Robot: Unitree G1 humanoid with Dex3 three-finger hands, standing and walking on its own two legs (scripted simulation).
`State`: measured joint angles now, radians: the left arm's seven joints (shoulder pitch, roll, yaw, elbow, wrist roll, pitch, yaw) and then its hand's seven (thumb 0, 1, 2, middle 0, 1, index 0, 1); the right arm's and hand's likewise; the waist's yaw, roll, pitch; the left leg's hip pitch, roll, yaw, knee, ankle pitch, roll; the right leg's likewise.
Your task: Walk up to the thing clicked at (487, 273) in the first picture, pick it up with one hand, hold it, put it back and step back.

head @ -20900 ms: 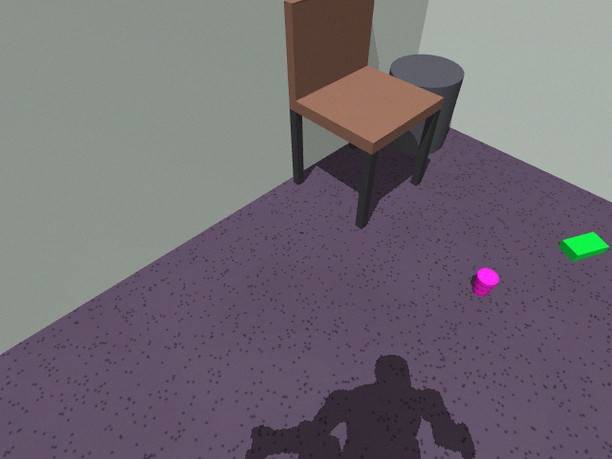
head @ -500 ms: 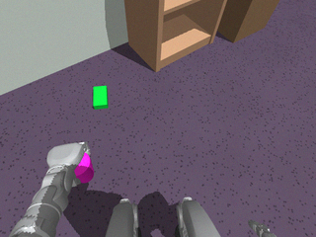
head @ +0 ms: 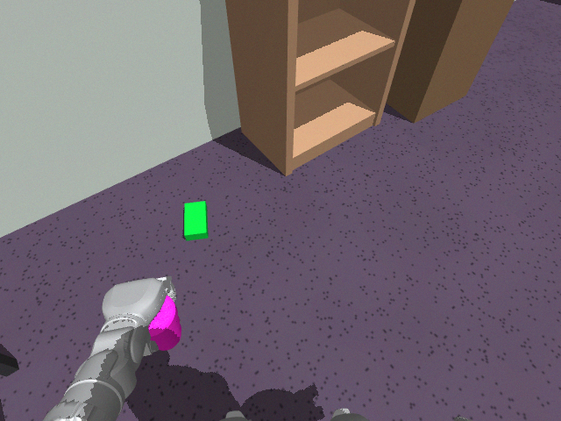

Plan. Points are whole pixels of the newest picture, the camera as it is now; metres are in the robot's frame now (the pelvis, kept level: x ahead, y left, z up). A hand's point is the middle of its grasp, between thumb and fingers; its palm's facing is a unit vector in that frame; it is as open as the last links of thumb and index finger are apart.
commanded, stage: lift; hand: left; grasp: from above
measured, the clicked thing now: (159, 325) +0.32 +0.22 -0.15
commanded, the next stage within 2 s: hold in 0.08 s
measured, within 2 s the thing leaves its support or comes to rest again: neither
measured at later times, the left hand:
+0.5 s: hand (138, 312) +0.31 +0.22 -0.05, palm faces -0.46 -0.07 -0.88, open 9.9 cm
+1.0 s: hand (129, 314) +0.30 +0.22 -0.02, palm faces -0.47 -0.06 -0.88, open 9.9 cm
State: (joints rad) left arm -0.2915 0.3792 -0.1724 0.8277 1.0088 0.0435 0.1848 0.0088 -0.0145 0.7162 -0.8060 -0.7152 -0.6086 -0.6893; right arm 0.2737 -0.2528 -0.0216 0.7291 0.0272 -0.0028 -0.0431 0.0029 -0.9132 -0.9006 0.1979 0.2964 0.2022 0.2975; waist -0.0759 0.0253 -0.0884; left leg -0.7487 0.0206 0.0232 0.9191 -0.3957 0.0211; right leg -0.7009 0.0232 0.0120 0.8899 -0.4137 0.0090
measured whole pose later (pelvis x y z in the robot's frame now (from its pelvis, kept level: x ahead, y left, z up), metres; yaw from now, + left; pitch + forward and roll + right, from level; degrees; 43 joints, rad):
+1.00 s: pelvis +0.01 +0.00 +0.04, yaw +0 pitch +4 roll +0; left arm -0.24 0.38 -0.20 0.71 1.01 0.02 0.04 0.00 0.00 0.71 -0.78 -0.74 -0.58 -0.71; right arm 0.24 -0.26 -0.03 0.68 0.05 0.04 -0.04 0.00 -0.91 -0.90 0.20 0.30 0.20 0.30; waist -0.02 0.04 -0.02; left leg -0.39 0.00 0.05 0.59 -0.27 0.02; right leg -0.36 0.01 0.04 0.58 -0.29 0.01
